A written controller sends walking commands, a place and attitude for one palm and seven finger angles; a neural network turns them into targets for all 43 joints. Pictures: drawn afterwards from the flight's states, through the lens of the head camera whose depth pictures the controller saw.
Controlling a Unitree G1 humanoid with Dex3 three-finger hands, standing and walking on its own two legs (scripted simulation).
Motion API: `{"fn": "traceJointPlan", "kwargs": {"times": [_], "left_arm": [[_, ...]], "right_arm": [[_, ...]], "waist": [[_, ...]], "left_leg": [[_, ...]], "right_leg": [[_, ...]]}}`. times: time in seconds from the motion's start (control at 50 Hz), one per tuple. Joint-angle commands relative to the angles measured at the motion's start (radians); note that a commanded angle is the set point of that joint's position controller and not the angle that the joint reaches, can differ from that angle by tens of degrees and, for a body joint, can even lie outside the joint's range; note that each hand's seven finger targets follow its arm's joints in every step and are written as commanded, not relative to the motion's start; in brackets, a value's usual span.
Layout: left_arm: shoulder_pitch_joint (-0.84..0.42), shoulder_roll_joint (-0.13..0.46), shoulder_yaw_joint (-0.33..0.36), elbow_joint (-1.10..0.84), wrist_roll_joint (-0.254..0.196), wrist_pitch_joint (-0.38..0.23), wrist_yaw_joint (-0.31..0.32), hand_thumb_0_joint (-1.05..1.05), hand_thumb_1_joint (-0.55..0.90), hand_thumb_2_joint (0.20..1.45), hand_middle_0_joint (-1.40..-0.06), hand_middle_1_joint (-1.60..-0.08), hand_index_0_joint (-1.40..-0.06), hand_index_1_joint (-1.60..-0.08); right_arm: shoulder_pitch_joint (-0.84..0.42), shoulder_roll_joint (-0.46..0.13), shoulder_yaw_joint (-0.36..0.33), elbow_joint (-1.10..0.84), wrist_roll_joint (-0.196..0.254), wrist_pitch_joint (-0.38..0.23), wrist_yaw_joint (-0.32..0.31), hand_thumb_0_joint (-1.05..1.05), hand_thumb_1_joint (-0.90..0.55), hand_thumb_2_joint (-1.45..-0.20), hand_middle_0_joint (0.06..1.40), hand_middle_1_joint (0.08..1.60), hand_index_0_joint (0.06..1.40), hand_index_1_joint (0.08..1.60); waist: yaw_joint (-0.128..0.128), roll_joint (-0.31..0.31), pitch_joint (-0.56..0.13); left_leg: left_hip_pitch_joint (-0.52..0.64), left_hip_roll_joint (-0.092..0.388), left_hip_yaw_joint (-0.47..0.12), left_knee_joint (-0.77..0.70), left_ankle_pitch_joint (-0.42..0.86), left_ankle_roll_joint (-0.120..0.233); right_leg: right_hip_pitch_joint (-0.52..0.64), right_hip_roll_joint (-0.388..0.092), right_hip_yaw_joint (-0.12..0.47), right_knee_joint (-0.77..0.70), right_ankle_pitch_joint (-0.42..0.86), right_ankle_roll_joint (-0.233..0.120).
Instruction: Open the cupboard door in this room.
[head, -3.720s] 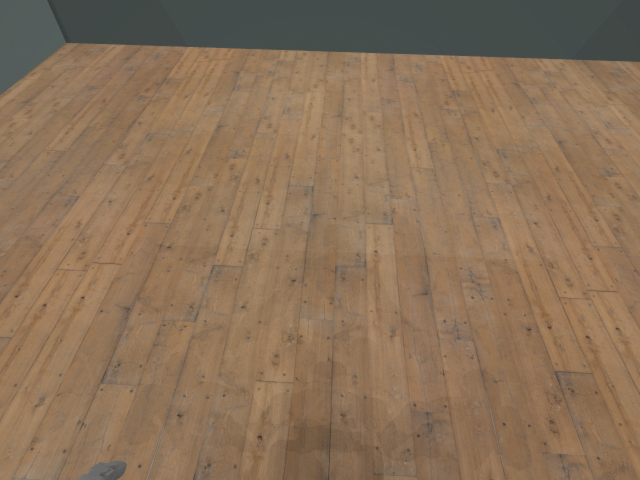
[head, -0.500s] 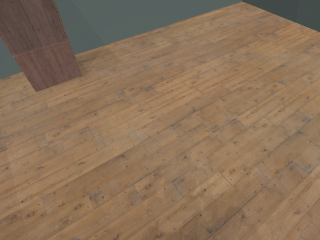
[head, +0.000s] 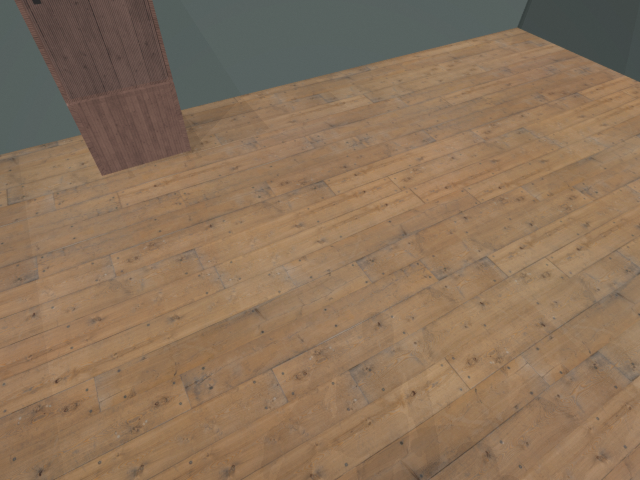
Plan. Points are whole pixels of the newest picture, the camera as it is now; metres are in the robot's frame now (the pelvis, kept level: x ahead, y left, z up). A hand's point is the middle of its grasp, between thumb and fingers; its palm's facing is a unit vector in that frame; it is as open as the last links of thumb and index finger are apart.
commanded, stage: stand and wait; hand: left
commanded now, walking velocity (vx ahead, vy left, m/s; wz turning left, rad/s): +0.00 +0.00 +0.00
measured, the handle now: out of the picture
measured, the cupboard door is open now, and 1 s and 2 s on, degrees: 0 0 0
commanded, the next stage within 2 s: turn or walk to find it in 0.20 s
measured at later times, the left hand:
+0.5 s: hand out of the picture -0.03 +0.20 -0.18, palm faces +0.12 -0.97 -0.23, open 7.4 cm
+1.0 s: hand out of the picture -0.01 +0.25 -0.16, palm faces +0.30 -0.92 -0.24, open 7.4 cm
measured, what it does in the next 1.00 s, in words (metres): lifts its right foot, turning left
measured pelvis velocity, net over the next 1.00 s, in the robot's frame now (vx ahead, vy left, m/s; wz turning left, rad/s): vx -0.05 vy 0.03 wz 0.27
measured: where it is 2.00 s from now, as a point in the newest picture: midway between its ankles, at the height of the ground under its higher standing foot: outside the picture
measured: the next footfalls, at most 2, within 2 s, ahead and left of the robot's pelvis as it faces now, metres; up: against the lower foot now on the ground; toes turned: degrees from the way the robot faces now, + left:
right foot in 1.14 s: +0.02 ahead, -0.09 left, +0.00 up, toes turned +15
left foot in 1.58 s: -0.12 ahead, +0.12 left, +0.00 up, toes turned +35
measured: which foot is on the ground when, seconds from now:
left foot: down 0.00-1.00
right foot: down 0.00-0.72, up 0.74-1.00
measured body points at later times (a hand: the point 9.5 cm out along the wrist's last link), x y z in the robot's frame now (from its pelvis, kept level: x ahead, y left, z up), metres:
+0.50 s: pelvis -0.03 +0.02 +0.00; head -0.01 +0.02 +0.45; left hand -0.03 +0.25 -0.16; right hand -0.02 -0.20 -0.17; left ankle -0.02 +0.13 -0.74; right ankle +0.00 -0.10 -0.74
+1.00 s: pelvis -0.05 +0.03 +0.00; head -0.03 +0.04 +0.45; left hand -0.03 +0.30 -0.14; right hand +0.08 -0.19 -0.14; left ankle -0.04 +0.13 -0.74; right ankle -0.03 -0.11 -0.69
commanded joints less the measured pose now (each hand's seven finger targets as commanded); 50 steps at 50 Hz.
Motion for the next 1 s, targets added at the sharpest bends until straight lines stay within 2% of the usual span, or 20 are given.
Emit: {"fn": "traceJointPlan", "kwargs": {"times": [0.0, 0.12, 0.22, 0.32, 0.42, 0.48, 0.52, 0.56, 0.58, 0.62, 0.64, 0.66, 0.68, 0.7, 0.72, 0.74, 0.78, 0.82, 0.92, 0.98], "left_arm": [[0.046, 0.085, 0.001, -0.004, -0.002, -0.017, -0.001, 0.000, 0.900, 0.900, -0.200, -0.300, -0.200, -0.300], [0.066, 0.069, -0.010, 0.025, 0.003, -0.014, -0.002, 0.000, 0.900, 0.900, -0.200, -0.300, -0.200, -0.300], [0.074, 0.072, -0.006, 0.022, 0.003, -0.014, 0.000, 0.000, 0.900, 0.900, -0.200, -0.300, -0.200, -0.300], [0.054, 0.088, 0.017, -0.021, 0.007, -0.004, 0.003, 0.000, 0.900, 0.900, -0.200, -0.300, -0.200, -0.300], [0.054, 0.095, 0.039, -0.072, 0.011, -0.004, 0.005, 0.000, 0.900, 0.900, -0.200, -0.300, -0.200, -0.300], [0.050, 0.131, 0.054, -0.103, 0.013, -0.007, 0.007, 0.000, 0.900, 0.900, -0.200, -0.300, -0.200, -0.300], [0.038, 0.183, 0.069, -0.132, 0.015, -0.005, 0.009, 0.000, 0.900, 0.900, -0.200, -0.300, -0.200, -0.300], [0.019, 0.187, 0.073, -0.153, 0.021, -0.006, 0.013, 0.000, 0.900, 0.900, -0.200, -0.300, -0.200, -0.300], [-0.008, 0.194, 0.076, -0.161, 0.027, -0.008, 0.014, 0.000, 0.900, 0.900, -0.200, -0.300, -0.200, -0.300], [-0.045, 0.207, 0.080, -0.174, 0.031, -0.009, 0.012, 0.000, 0.900, 0.900, -0.200, -0.300, -0.200, -0.300], [-0.044, 0.215, 0.080, -0.174, 0.026, -0.006, 0.009, 0.000, 0.900, 0.900, -0.200, -0.300, -0.200, -0.300], [-0.044, 0.201, 0.077, -0.174, 0.018, 0.000, 0.005, 0.000, 0.900, 0.900, -0.200, -0.300, -0.200, -0.300], [-0.035, 0.172, 0.073, -0.191, 0.009, 0.011, 0.000, 0.000, 0.900, 0.900, -0.200, -0.300, -0.200, -0.300], [-0.054, 0.116, 0.062, -0.233, 0.004, 0.016, -0.006, 0.000, 0.900, 0.900, -0.200, -0.300, -0.200, -0.300], [-0.129, 0.131, 0.059, -0.247, 0.014, 0.024, -0.001, 0.000, 0.900, 0.900, -0.200, -0.300, -0.200, -0.300], [-0.149, 0.129, 0.064, -0.245, 0.016, 0.024, -0.003, 0.000, 0.900, 0.900, -0.200, -0.300, -0.200, -0.300], [-0.116, 0.133, 0.066, -0.218, 0.016, 0.016, -0.012, 0.000, 0.900, 0.900, -0.200, -0.300, -0.200, -0.300], [-0.087, 0.131, 0.063, -0.204, 0.013, 0.017, -0.015, 0.000, 0.900, 0.900, -0.200, -0.300, -0.200, -0.300], [-0.107, 0.113, 0.053, -0.224, 0.009, 0.017, -0.015, 0.000, 0.900, 0.900, -0.200, -0.300, -0.200, -0.300], [-0.101, 0.100, 0.042, -0.219, 0.007, 0.014, -0.011, 0.000, 0.900, 0.900, -0.200, -0.300, -0.200, -0.300]], "right_arm": [[0.038, -0.102, -0.003, -0.018, 0.003, -0.022, -0.014, 0.000, -0.900, -0.900, 0.200, 0.300, 0.200, 0.300], [0.063, -0.088, 0.003, -0.009, 0.003, -0.020, -0.014, 0.000, -0.900, -0.900, 0.200, 0.300, 0.200, 0.300], [0.083, -0.095, 0.002, -0.018, 0.003, -0.019, -0.010, 0.000, -0.900, -0.900, 0.200, 0.300, 0.200, 0.300], [0.063, -0.125, -0.015, -0.052, 0.000, -0.002, 0.000, 0.000, -0.900, -0.900, 0.200, 0.300, 0.200, 0.300], [0.054, -0.137, -0.034, -0.102, -0.005, 0.008, 0.008, 0.000, -0.900, -0.900, 0.200, 0.300, 0.200, 0.300], [0.063, -0.114, -0.037, -0.136, -0.008, 0.014, 0.015, 0.000, -0.900, -0.900, 0.200, 0.300, 0.200, 0.300], [0.079, -0.096, -0.042, -0.154, -0.010, 0.024, 0.018, 0.000, -0.900, -0.900, 0.200, 0.300, 0.200, 0.300], [0.041, -0.099, -0.053, -0.181, -0.011, 0.032, 0.023, 0.000, -0.900, -0.900, 0.200, 0.300, 0.200, 0.300], [0.025, -0.089, -0.052, -0.184, -0.007, 0.030, 0.026, 0.000, -0.900, -0.900, 0.200, 0.300, 0.200, 0.300], [0.037, -0.068, -0.046, -0.186, -0.002, 0.023, 0.033, 0.000, -0.900, -0.900, 0.200, 0.300, 0.200, 0.300], [0.061, -0.070, -0.043, -0.181, -0.003, 0.020, 0.033, 0.000, -0.900, -0.900, 0.200, 0.300, 0.200, 0.300], [0.090, -0.082, -0.045, -0.175, -0.005, 0.015, 0.035, 0.000, -0.900, -0.900, 0.200, 0.300, 0.200, 0.300], [0.101, -0.140, -0.054, -0.181, -0.012, 0.008, 0.034, 0.000, -0.900, -0.900, 0.200, 0.300, 0.200, 0.300], [0.121, -0.239, -0.075, -0.197, -0.020, 0.003, 0.029, 0.000, -0.900, -0.900, 0.200, 0.300, 0.200, 0.300], [0.145, -0.262, -0.084, -0.182, -0.021, 0.001, 0.017, 0.000, -0.900, -0.900, 0.200, 0.300, 0.200, 0.300], [0.124, -0.256, -0.080, -0.185, -0.020, -0.001, 0.010, 0.000, -0.900, -0.900, 0.200, 0.300, 0.200, 0.300], [0.034, -0.219, -0.064, -0.210, -0.018, -0.007, 0.006, 0.000, -0.900, -0.900, 0.200, 0.300, 0.200, 0.300], [0.011, -0.214, -0.059, -0.219, -0.014, -0.010, 0.004, 0.000, -0.900, -0.900, 0.200, 0.300, 0.200, 0.300], [0.043, -0.219, -0.066, -0.216, -0.015, -0.004, 0.005, 0.000, -0.900, -0.900, 0.200, 0.300, 0.200, 0.300], [0.037, -0.212, -0.065, -0.209, -0.017, 0.001, 0.006, 0.000, -0.900, -0.900, 0.200, 0.300, 0.200, 0.300]], "waist": [[-0.011, 0.086, -0.025], [-0.016, 0.047, 0.062], [-0.019, 0.037, 0.050], [-0.012, 0.064, 0.052], [-0.009, 0.060, 0.019], [-0.011, -0.058, -0.016], [-0.009, -0.206, -0.042], [-0.001, -0.206, -0.039], [-0.010, -0.180, -0.025], [-0.029, -0.136, -0.031], [-0.038, -0.130, -0.048], [-0.054, -0.073, -0.065], [-0.061, 0.104, -0.043], [-0.074, 0.363, -0.021], [-0.110, 0.296, -0.029], [-0.089, 0.237, -0.026], [-0.051, 0.152, -0.027], [-0.041, 0.129, -0.052], [-0.065, 0.127, -0.089], [-0.067, 0.154, -0.088]], "left_leg": [[-0.001, 0.113, -0.070, -0.129, 0.293, 0.042], [-0.048, 0.092, -0.073, -0.184, 0.118, 0.044], [-0.072, 0.086, -0.085, -0.183, 0.100, 0.050], [-0.169, 0.102, -0.154, -0.170, 0.056, 0.072], [-0.237, 0.096, -0.194, -0.121, 0.045, 0.087], [-0.290, 0.023, -0.124, 0.008, 0.038, 0.061], [-0.293, -0.026, -0.028, 0.206, -0.029, 0.032], [-0.301, -0.004, -0.001, 0.434, -0.192, 0.020], [-0.298, 0.015, 0.004, 0.457, -0.217, 0.014], [-0.243, 0.024, 0.035, 0.313, -0.192, 0.001], [-0.179, 0.014, 0.060, 0.206, -0.105, -0.003], [-0.081, 0.009, 0.051, 0.076, 0.017, 0.004], [-0.033, 0.102, -0.118, -0.061, 0.098, 0.044], [-0.021, 0.310, -0.407, -0.199, 0.256, 0.148], [-0.077, 0.344, -0.475, -0.237, 0.216, 0.206], [-0.078, 0.309, -0.450, -0.226, 0.199, 0.198], [-0.087, 0.254, -0.347, -0.200, 0.206, 0.184], [-0.055, 0.210, -0.284, -0.188, 0.264, 0.179], [0.047, 0.203, -0.293, -0.170, 0.322, 0.202], [0.024, 0.204, -0.296, -0.168, 0.318, 0.203]], "right_leg": [[0.040, -0.096, 0.081, -0.104, 0.178, 0.015], [0.000, -0.097, 0.095, -0.147, 0.096, 0.017], [0.005, -0.104, 0.080, -0.128, 0.081, 0.021], [-0.012, -0.101, 0.029, -0.043, 0.017, 0.037], [-0.019, -0.113, 0.025, 0.001, -0.021, 0.036], [0.004, -0.199, 0.097, -0.066, -0.065, -0.002], [-0.008, -0.341, 0.197, -0.169, -0.128, -0.080], [-0.056, -0.421, 0.221, -0.206, -0.030, -0.144], [-0.070, -0.419, 0.179, -0.184, 0.061, -0.147], [-0.055, -0.385, 0.069, -0.085, 0.227, -0.116], [-0.064, -0.364, 0.024, -0.025, 0.236, -0.089], [-0.113, -0.328, -0.024, 0.056, 0.187, -0.043], [-0.235, -0.235, -0.080, 0.196, 0.013, 0.021], [-0.380, -0.107, -0.106, 0.405, -0.288, 0.089], [-0.366, -0.094, 0.005, 0.569, -0.337, 0.071], [-0.398, -0.095, 0.059, 0.637, -0.286, 0.062], [-0.377, -0.105, 0.078, 0.662, -0.181, 0.068], [-0.345, -0.092, 0.070, 0.628, -0.144, 0.077], [-0.315, -0.058, 0.062, 0.462, -0.176, 0.086], [-0.230, -0.046, 0.057, 0.340, -0.195, 0.076]]}}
